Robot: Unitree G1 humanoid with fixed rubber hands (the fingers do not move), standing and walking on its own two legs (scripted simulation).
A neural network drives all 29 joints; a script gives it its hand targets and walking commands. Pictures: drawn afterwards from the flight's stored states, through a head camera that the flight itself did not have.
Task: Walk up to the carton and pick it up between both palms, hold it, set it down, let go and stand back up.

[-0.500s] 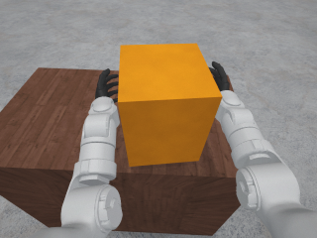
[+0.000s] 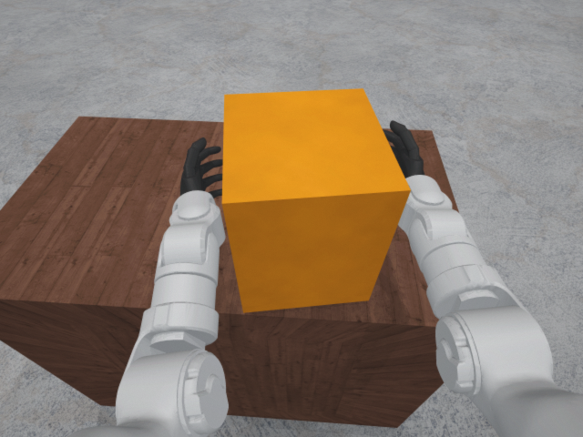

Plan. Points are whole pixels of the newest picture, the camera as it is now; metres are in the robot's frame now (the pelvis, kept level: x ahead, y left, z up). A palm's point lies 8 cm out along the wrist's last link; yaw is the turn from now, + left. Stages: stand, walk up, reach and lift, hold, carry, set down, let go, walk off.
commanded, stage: set down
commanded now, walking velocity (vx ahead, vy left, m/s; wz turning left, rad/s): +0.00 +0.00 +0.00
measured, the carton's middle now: (301, 204) +0.42 +0.03 +0.09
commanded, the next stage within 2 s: none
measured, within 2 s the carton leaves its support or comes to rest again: rests again in 0.40 s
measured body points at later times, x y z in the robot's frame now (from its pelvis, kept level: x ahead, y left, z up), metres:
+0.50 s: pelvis +0.00 +0.00 +0.00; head +0.01 -0.01 +0.45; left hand +0.39 +0.17 +0.11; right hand +0.45 -0.12 +0.11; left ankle -0.04 +0.12 -0.75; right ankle +0.01 -0.11 -0.75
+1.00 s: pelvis +0.00 +0.00 +0.00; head +0.01 -0.01 +0.45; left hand +0.39 +0.17 +0.10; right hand +0.44 -0.12 +0.11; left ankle -0.04 +0.12 -0.75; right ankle +0.01 -0.11 -0.75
